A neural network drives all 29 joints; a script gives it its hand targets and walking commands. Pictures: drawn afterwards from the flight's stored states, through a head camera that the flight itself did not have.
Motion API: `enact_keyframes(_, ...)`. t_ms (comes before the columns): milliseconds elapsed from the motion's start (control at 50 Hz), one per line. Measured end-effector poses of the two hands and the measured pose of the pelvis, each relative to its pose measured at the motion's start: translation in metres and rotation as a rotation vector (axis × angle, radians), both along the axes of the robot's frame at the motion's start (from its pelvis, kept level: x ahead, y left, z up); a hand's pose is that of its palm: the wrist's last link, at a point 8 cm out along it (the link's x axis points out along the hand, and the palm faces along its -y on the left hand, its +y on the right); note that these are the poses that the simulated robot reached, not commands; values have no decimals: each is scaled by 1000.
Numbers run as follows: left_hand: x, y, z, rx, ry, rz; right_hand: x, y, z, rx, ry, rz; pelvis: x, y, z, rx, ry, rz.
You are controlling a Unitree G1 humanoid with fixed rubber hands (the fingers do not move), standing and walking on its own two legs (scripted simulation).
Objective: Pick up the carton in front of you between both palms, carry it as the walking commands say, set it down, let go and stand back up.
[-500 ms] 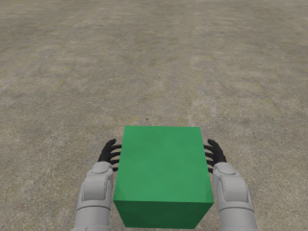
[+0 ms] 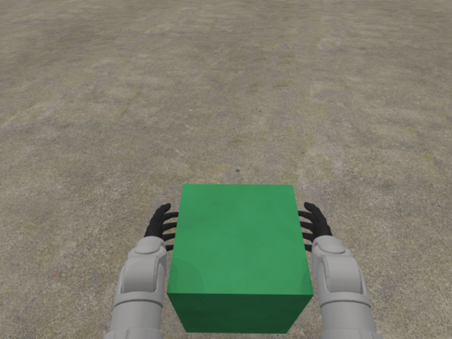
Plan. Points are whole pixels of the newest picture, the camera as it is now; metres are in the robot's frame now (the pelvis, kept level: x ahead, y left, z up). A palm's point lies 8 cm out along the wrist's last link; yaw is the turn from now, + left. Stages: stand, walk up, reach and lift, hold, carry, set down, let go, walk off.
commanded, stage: hold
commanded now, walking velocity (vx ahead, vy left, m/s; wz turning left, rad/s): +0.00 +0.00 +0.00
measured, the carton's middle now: (236, 262) +0.29 +0.00 -0.04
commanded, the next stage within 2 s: set down in 0.54 s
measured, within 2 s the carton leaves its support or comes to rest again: neither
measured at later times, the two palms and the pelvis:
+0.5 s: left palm (166, 238) +0.29 +0.13 +0.05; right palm (332, 234) +0.30 -0.17 +0.05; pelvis +0.00 -0.03 +0.00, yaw +2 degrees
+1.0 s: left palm (176, 240) +0.34 +0.13 -0.05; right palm (314, 241) +0.34 -0.17 -0.05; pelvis +0.00 -0.01 -0.02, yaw +1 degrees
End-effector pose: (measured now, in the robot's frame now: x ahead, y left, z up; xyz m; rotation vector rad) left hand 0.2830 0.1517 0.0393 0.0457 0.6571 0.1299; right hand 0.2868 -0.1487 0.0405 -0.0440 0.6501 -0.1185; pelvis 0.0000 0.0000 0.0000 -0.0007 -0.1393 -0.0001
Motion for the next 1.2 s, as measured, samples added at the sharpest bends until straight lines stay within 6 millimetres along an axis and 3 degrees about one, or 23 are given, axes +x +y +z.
enact_keyframes(400,0,-21,10,1,-4,35,9,-21,7,25,-4,19,-2,-30,-1,0,-12,42)
enact_keyframes(640,13,-18,9,-2,1,32,20,-18,6,24,1,13,9,-26,0,-4,1,40)
enact_keyframes(760,29,-15,0,-28,15,39,32,-15,-4,51,15,-16,11,-19,-2,-5,22,33)
enact_keyframes(900,52,-17,-37,-24,41,28,52,-18,-40,52,38,-26,5,-10,-10,-4,124,23)
enact_keyframes(1060,60,-19,-120,-3,52,7,57,-19,-124,28,49,-20,-8,-4,-30,2,362,11)
enact_keyframes(1200,69,-19,-185,-30,5,27,66,-19,-188,46,2,-37,-20,-5,-67,4,587,21)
